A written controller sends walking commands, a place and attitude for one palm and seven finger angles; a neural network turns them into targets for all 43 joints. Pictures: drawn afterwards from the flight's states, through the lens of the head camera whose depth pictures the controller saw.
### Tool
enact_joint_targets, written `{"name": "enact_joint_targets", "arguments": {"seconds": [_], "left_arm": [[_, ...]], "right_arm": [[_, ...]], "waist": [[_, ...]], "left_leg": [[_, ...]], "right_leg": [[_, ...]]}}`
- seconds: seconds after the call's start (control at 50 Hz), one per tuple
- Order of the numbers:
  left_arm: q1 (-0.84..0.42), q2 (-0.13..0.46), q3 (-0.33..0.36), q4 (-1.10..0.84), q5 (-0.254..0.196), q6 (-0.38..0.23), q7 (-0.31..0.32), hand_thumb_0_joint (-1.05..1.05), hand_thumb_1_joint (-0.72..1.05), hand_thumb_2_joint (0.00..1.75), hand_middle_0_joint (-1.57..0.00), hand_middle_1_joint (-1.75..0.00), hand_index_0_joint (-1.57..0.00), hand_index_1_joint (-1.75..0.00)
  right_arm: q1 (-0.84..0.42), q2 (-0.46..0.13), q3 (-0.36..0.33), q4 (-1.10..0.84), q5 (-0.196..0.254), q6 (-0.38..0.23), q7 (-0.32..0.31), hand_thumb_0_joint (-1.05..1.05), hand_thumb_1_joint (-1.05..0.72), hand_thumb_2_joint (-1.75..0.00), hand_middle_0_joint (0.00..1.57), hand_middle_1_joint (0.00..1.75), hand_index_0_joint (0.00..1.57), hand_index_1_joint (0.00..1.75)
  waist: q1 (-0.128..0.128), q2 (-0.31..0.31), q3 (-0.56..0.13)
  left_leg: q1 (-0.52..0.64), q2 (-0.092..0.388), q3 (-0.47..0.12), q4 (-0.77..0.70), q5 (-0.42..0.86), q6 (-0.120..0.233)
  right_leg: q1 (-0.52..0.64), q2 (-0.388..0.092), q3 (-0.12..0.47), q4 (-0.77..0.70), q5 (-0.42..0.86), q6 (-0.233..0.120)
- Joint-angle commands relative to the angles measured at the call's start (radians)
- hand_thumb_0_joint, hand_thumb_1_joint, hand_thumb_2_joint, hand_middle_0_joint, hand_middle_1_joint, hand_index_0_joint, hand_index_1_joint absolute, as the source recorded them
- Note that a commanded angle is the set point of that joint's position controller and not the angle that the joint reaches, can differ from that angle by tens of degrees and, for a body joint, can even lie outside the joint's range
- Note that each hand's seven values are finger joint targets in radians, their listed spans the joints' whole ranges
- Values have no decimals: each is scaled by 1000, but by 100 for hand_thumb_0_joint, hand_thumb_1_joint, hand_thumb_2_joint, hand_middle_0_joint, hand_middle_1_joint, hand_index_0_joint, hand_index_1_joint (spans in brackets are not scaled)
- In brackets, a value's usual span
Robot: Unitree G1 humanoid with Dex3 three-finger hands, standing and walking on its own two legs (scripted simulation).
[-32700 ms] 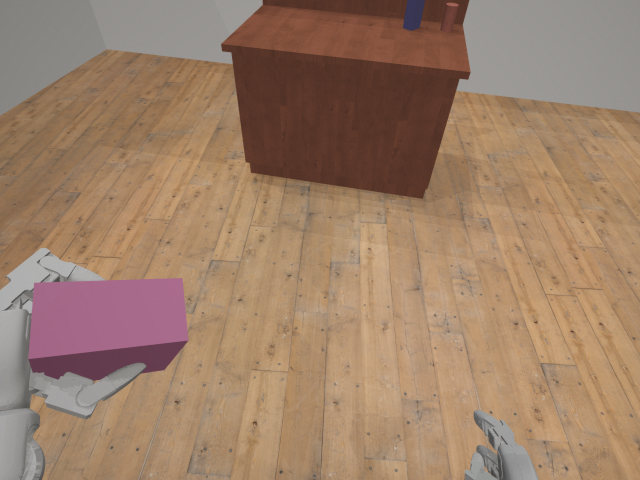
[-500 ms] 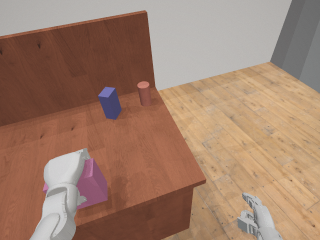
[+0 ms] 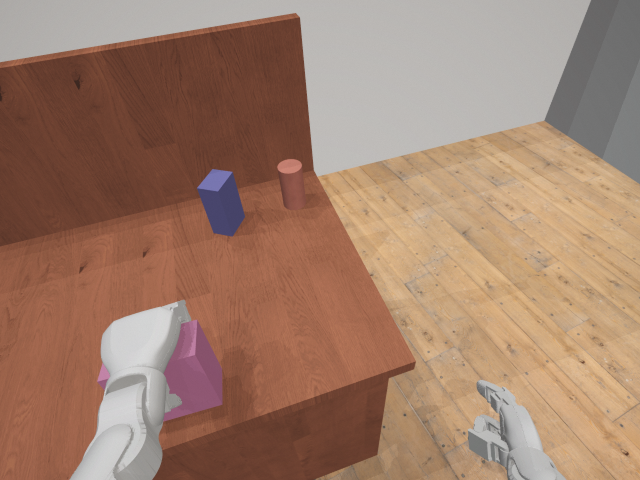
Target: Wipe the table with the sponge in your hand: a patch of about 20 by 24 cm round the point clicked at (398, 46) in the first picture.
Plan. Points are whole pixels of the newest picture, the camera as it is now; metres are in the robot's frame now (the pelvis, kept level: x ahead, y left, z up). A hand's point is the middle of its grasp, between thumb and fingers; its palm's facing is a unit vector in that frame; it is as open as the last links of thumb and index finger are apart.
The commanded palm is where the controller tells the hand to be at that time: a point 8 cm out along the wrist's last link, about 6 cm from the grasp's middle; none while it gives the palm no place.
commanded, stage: lower the sponge onto the table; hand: left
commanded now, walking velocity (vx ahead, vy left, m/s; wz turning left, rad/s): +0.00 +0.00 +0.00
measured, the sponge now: (172, 382) +0.23 +0.26 -0.03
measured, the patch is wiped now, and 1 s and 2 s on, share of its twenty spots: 0.00 0.05 0.15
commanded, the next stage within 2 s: wipe forward along the first lane in 0.84 s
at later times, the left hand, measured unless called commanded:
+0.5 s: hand (164, 370) +0.24 +0.26 -0.01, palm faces -0.09 -0.11 -0.99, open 10.3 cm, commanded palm +0.21 +0.26 +0.06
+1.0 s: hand (162, 374) +0.23 +0.27 -0.02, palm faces -0.09 -0.09 -0.99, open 10.3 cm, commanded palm +0.22 +0.26 +0.03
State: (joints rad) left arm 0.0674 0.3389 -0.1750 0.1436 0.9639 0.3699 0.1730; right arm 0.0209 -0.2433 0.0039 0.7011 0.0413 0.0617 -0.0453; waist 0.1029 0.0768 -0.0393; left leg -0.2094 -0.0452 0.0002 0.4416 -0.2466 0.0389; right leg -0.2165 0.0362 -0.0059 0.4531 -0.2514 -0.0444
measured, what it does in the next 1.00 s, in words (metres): stands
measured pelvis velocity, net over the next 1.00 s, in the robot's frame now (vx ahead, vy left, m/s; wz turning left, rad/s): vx -0.01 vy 0.00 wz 0.00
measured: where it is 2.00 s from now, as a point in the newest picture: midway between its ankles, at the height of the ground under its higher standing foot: outside the picture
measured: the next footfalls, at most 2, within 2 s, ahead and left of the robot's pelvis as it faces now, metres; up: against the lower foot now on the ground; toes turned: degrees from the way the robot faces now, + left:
none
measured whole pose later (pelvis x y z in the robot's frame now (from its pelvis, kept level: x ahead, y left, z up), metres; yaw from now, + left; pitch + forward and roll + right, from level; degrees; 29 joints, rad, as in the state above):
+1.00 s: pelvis -0.01 +0.00 -0.01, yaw +0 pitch +3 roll +0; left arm 0.02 0.31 -0.15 0.34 0.98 0.33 0.28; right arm 0.07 -0.25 -0.03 0.72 0.06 0.07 -0.05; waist 0.09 0.07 -0.07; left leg -0.31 -0.04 0.00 0.52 -0.27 0.03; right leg -0.31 0.04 -0.01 0.52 -0.27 -0.05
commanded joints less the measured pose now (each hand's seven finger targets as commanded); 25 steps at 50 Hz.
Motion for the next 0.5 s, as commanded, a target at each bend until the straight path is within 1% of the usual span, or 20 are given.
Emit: {"name": "enact_joint_targets", "arguments": {"seconds": [0.0, 0.02, 0.06, 0.08, 0.1, 0.14, 0.16, 0.18, 0.2, 0.22, 0.26, 0.28, 0.3, 0.32, 0.36, 0.38, 0.4, 0.42, 0.46, 0.48], "left_arm": [[-194, 186, 132, -216, 34, 10, 72, 0, 10, 130, -120, -160, -120, -160], [-188, 202, 144, -198, 36, 15, 74, 0, 10, 130, -120, -160, -120, -160], [-192, 193, 133, -175, 33, 22, 74, 0, 10, 130, -120, -160, -120, -160], [-201, 224, 159, -181, 30, 24, 75, 0, 10, 130, -120, -160, -120, -160], [-197, 185, 130, -202, 22, 18, 74, 0, 10, 130, -120, -160, -120, -160], [-189, 198, 137, -181, 24, 10, 71, 0, 10, 130, -120, -160, -120, -160], [-213, 178, 113, -183, 28, 4, 69, 0, 10, 130, -120, -160, -120, -160], [-217, 199, 134, -195, 26, -3, 71, 0, 10, 130, -120, -160, -120, -160], [-199, 156, 99, -197, 22, -11, 71, 0, 10, 130, -120, -160, -120, -160], [-205, 181, 118, -191, 27, -22, 75, 0, 10, 130, -120, -160, -120, -160], [-230, 180, 115, -171, 36, -35, 84, 0, 10, 130, -120, -160, -120, -160], [-226, 215, 148, -171, 39, -36, 90, 0, 10, 130, -120, -160, -120, -160], [-240, 165, 106, -173, 36, -39, 94, 0, 10, 130, -120, -160, -120, -160], [-248, 177, 117, -147, 37, -41, 100, 0, 10, 130, -120, -160, -120, -160], [-273, 190, 126, -109, 44, -36, 109, 0, 10, 130, -120, -160, -120, -160], [-269, 231, 170, -110, 42, -32, 116, 0, 10, 130, -120, -160, -120, -160], [-278, 184, 128, -118, 39, -35, 119, 0, 10, 130, -120, -160, -120, -160], [-253, 196, 143, -104, 44, -34, 124, 0, 10, 130, -120, -160, -120, -160], [-209, 186, 143, -78, 39, -28, 126, 0, 10, 130, -120, -160, -120, -160], [-199, 220, 179, -54, 34, -19, 126, 0, 10, 130, -120, -160, -120, -160]], "right_arm": [[-177, -111, -38, -173, 3, -42, -3, 0, -90, -90, 20, 30, 20, 30], [-180, -114, -38, -167, 5, -42, -3, 0, -90, -90, 20, 30, 20, 30], [-180, -116, -40, -161, 7, -39, -4, 0, -90, -90, 20, 30, 20, 30], [-184, -123, -39, -159, 6, -36, -6, 0, -90, -90, 20, 30, 20, 30], [-177, -115, -42, -169, 8, -38, -7, 0, -90, -90, 20, 30, 20, 30], [-173, -119, -43, -162, 7, -41, -7, 0, -90, -90, 20, 30, 20, 30], [-173, -117, -44, -161, 6, -41, -7, 0, -90, -90, 20, 30, 20, 30], [-171, -120, -47, -159, 4, -43, -9, 0, -90, -90, 20, 30, 20, 30], [-162, -112, -48, -170, 5, -48, -9, 0, -90, -90, 20, 30, 20, 30], [-158, -114, -48, -163, 6, -51, -8, 0, -90, -90, 20, 30, 20, 30], [-151, -115, -51, -155, 4, -52, -9, 0, -90, -90, 20, 30, 20, 30], [-154, -119, -53, -153, 2, -51, -11, 0, -90, -90, 20, 30, 20, 30], [-149, -112, -51, -161, 5, -53, -11, 0, -90, -90, 20, 30, 20, 30], [-150, -113, -52, -154, 7, -55, -12, 0, -90, -90, 20, 30, 20, 30], [-150, -117, -50, -144, 7, -51, -14, 0, -90, -90, 20, 30, 20, 30], [-152, -121, -53, -140, 8, -48, -15, 0, -90, -90, 20, 30, 20, 30], [-151, -114, -52, -151, 10, -50, -16, 0, -90, -90, 20, 30, 20, 30], [-152, -114, -54, -147, 11, -53, -13, 0, -90, -90, 20, 30, 20, 30], [-152, -117, -56, -146, 9, -50, -12, 0, -90, -90, 20, 30, 20, 30], [-153, -124, -54, -140, 9, -46, -12, 0, -90, -90, 20, 30, 20, 30]], "waist": [[4, -36, -230], [7, -53, -219], [2, -64, -212], [3, -50, -204], [-3, -43, -229], [-5, -67, -214], [-12, -73, -208], [-9, -55, -207], [-12, -49, -211], [-9, -47, -212], [-14, -57, -213], [-4, -36, -205], [-15, -37, -212], [-14, -60, -204], [-15, -61, -195], [-5, -43, -203], [-12, -35, -223], [-2, -28, -231], [0, -60, -234], [2, -71, -216]], "left_leg": [[60, 16, -77, -20, 310, -1], [52, 15, -81, -19, 305, -1], [48, 14, -73, -16, 287, 2], [49, 13, -81, -22, 270, 1], [55, 14, -70, -16, 281, 7], [44, 11, -70, -8, 285, 8], [45, 12, -71, -6, 281, 8], [53, 12, -80, -7, 273, 9], [52, 14, -73, -6, 266, 12], [50, 15, -80, -5, 262, 9], [47, 16, -77, 1, 256, 9], [47, 14, -88, -5, 242, 7], [45, 16, -79, -4, 234, 9], [38, 14, -77, -2, 225, 10], [23, 11, -68, -3, 209, 7], [26, 10, -77, -8, 202, 5], [29, 12, -68, -4, 208, 8], [30, 11, -71, -1, 222, 5], [17, 10, -64, 4, 236, 5], [6, 7, -69, -1, 222, 5]], "right_leg": [[103, -14, 82, -29, 323, -41], [96, -13, 89, -32, 322, -41], [88, -16, 93, -38, 320, -37], [82, -10, 108, -43, 297, -42], [98, -16, 88, -34, 311, -37], [92, -17, 97, -34, 336, -37], [77, -18, 97, -35, 330, -35], [69, -11, 110, -38, 306, -39], [69, -16, 89, -34, 294, -34], [59, -14, 91, -34, 280, -37], [44, -14, 91, -30, 277, -37], [42, -7, 108, -37, 247, -42], [40, -12, 83, -29, 239, -37], [33, -12, 89, -35, 236, -36], [31, -14, 92, -36, 232, -36], [36, -8, 108, -39, 211, -41], [44, -14, 88, -28, 221, -37], [45, -13, 90, -25, 233, -40], [63, -16, 94, -25, 276, -37], [62, -12, 110, -33, 265, -39]]}}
